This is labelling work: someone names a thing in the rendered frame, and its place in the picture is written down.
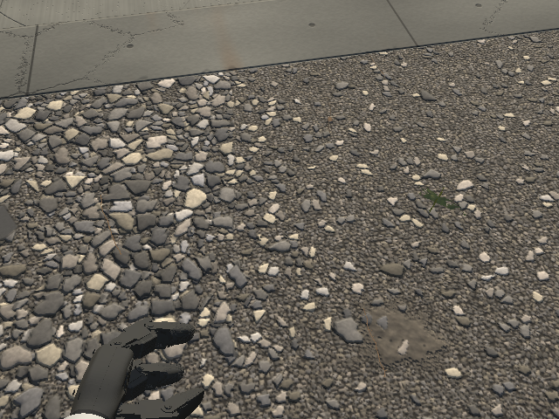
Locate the robot left hand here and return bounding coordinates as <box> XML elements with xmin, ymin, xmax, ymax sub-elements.
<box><xmin>70</xmin><ymin>318</ymin><xmax>204</xmax><ymax>419</ymax></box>

